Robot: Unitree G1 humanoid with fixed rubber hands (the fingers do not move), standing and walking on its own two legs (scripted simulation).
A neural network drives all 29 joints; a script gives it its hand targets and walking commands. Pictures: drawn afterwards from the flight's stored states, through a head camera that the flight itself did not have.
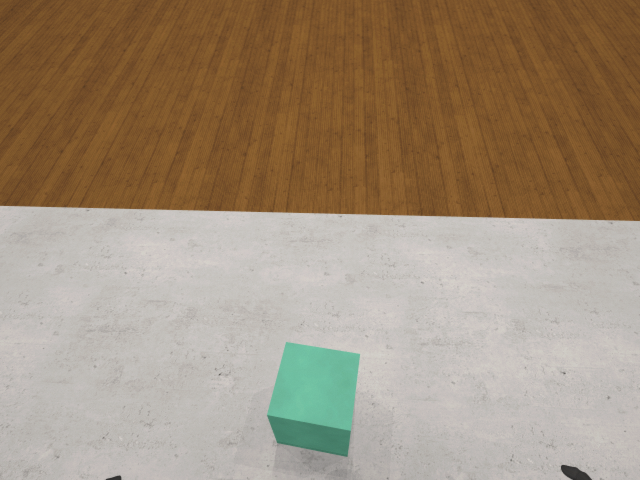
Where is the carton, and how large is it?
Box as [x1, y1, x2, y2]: [267, 342, 359, 456]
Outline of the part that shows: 286,342 267,413 277,442 347,456 359,354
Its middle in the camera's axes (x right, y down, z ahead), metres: -0.01 +0.46 +1.11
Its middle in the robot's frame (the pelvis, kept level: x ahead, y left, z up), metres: +0.46 +0.04 -0.66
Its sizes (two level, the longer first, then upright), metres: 0.210 0.200 0.250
